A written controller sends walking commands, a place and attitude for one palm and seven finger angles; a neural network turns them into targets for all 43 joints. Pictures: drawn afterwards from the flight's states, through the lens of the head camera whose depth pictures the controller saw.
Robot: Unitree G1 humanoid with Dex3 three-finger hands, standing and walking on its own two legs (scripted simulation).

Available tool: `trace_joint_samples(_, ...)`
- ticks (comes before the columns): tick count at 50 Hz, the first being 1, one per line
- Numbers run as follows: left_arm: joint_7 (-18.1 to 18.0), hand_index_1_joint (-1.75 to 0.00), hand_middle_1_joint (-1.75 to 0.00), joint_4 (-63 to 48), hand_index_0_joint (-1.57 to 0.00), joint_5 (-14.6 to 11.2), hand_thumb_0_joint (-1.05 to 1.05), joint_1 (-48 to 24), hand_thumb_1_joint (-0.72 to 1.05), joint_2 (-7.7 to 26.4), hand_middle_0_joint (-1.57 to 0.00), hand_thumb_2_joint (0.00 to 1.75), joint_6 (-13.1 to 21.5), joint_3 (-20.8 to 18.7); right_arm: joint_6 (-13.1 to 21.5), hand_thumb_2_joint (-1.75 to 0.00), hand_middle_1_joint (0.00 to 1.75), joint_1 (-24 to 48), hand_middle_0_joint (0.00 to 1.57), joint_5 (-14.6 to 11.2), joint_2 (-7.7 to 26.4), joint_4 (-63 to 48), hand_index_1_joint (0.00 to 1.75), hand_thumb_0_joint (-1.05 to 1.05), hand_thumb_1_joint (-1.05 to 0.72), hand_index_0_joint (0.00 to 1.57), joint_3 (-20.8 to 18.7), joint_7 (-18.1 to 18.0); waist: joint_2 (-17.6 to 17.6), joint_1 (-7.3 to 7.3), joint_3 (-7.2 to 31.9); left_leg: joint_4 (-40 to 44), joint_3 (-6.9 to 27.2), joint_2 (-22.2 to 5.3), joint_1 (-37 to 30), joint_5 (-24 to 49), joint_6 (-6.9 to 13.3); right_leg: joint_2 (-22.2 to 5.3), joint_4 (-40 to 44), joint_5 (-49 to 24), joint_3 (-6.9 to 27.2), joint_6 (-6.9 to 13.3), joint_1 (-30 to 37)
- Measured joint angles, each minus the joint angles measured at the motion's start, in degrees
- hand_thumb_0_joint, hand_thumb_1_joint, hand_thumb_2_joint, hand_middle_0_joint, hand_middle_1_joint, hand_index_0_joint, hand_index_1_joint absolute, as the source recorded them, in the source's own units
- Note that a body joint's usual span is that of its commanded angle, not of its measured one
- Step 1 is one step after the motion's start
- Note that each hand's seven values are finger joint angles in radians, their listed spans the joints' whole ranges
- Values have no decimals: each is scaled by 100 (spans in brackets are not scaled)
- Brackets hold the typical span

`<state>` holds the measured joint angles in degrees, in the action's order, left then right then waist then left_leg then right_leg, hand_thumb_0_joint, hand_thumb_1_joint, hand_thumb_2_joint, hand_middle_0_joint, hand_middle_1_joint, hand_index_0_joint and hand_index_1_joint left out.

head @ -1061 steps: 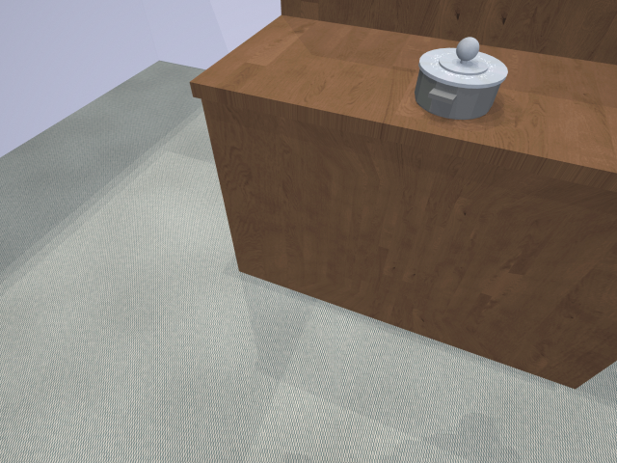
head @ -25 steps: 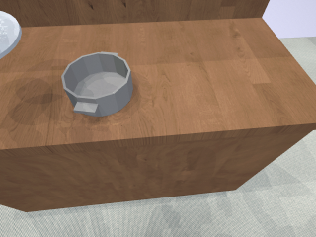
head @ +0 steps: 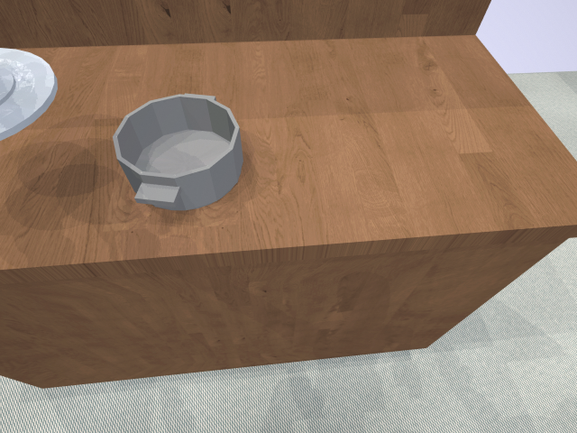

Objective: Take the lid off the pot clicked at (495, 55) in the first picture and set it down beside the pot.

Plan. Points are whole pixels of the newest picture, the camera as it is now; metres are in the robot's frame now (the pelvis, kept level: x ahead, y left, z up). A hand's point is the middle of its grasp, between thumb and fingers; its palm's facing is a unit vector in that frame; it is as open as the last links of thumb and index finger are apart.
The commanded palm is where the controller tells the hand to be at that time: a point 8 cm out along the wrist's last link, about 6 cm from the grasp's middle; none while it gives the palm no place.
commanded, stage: lower the lid onto the table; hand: left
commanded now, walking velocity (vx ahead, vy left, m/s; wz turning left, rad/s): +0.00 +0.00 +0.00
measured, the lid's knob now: out of the picture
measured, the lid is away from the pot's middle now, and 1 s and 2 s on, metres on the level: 0.22 0.21 0.23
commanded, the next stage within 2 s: open the fingers wide in 1.98 s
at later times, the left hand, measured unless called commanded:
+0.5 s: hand out of the picture +0.48 +0.33 +0.22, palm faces -0.30 -0.26 -0.92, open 7.6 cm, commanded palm +0.50 +0.34 +0.29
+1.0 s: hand out of the picture +0.48 +0.33 +0.19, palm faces -0.37 -0.24 -0.90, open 7.6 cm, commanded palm +0.51 +0.34 +0.26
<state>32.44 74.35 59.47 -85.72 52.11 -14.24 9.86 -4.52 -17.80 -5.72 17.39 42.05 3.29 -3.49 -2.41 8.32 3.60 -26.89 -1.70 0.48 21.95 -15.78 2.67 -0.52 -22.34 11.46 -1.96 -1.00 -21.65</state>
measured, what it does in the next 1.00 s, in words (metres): stands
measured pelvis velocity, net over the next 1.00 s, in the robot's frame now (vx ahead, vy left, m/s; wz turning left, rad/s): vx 0.00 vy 0.01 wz -0.01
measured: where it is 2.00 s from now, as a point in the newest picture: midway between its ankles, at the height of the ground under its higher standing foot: outside the picture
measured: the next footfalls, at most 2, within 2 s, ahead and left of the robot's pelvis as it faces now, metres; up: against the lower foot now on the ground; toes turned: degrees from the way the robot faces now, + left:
none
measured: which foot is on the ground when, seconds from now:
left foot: down 0.00-1.00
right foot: down 0.00-1.00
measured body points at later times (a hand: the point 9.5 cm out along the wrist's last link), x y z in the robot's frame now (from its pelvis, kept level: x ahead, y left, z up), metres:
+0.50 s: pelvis +0.00 +0.00 +0.00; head +0.08 +0.01 +0.44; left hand +0.50 +0.34 +0.28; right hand +0.00 -0.27 -0.13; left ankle -0.04 +0.09 -0.74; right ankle -0.02 -0.13 -0.74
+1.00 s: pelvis +0.00 +0.01 -0.01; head +0.07 +0.02 +0.44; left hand +0.49 +0.34 +0.24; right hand +0.01 -0.27 -0.13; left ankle -0.04 +0.09 -0.74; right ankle -0.02 -0.13 -0.74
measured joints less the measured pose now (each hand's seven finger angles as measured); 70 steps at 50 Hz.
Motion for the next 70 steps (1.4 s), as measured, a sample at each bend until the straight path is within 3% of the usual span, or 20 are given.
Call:
trace_joint_samples(11,-33,-96,-102,57,-61,-26,-4,69,31,-127,-77,65,185,49,106,-90,30,-82,20,1,-10,87,30,0,-91,20,-28,-50,29,14,1,-19,18,15,113,8,7,-15,24,-23,-16,-17,-85)
trace_joint_samples(27,-135,-96,-102,35,-61,4,-4,405,31,123,-77,65,475,-414,-122,-90,30,-183,20,16,-33,-5,30,0,-91,20,-67,-4,27,123,36,-204,-53,-28,249,-120,26,25,-99,41,58,-36,-223)
trace_joint_samples(40,-142,-96,-102,94,-61,-133,-4,510,31,-94,-77,65,522,-59,-120,-90,30,-158,20,-5,-65,78,30,0,-91,20,-81,-15,39,27,69,-357,41,-8,374,-162,39,4,-190,83,-35,-42,-284)
trace_joint_samples(51,-212,-96,-102,192,-60,-122,-4,604,32,-141,-77,65,756,-218,-57,-90,30,-91,20,-3,-56,38,30,0,-91,20,-61,-101,57,111,89,-481,3,-44,510,-198,36,36,-290,87,6,-38,-429)
trace_joint_samples(70,-322,-96,-102,368,-60,-105,-4,783,32,85,-77,65,953,-383,-160,-90,30,-328,20,-18,-53,137,30,0,-91,20,-57,-199,64,207,94,-722,-33,-104,758,-323,46,92,-452,147,47,-45,-663)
